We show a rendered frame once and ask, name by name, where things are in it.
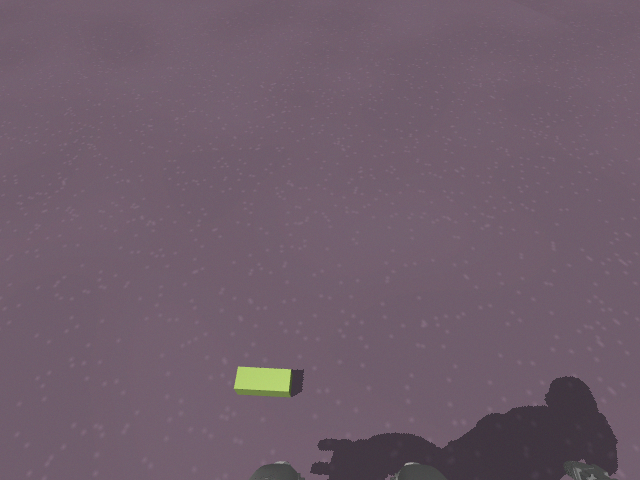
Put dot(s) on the carton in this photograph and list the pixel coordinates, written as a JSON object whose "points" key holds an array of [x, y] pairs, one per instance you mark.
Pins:
{"points": [[263, 381]]}

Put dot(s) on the right robot hand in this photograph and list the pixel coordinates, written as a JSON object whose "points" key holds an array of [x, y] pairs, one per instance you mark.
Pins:
{"points": [[581, 471]]}

